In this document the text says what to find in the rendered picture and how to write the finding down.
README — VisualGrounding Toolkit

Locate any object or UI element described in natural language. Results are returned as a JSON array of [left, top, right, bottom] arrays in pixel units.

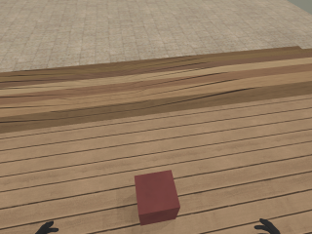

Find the carton
[[135, 170, 180, 226]]

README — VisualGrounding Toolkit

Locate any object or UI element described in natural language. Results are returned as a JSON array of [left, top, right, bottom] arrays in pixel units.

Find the left robot hand
[[35, 221, 59, 234]]

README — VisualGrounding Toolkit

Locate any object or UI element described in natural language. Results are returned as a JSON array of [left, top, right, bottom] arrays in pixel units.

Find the right robot hand
[[254, 218, 281, 234]]

